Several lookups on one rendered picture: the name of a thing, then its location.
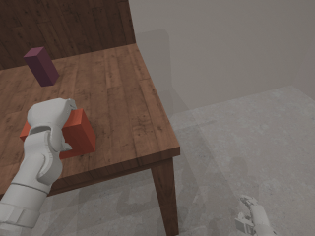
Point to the table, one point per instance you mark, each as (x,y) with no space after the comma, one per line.
(93,47)

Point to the left robot hand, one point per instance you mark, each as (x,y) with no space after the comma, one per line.
(55,111)

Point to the right robot forearm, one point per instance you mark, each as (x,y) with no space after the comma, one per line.
(264,230)

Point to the right robot hand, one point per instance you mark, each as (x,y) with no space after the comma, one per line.
(245,222)

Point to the sponge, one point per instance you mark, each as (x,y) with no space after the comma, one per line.
(77,132)

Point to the left robot forearm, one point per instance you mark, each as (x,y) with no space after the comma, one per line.
(41,167)

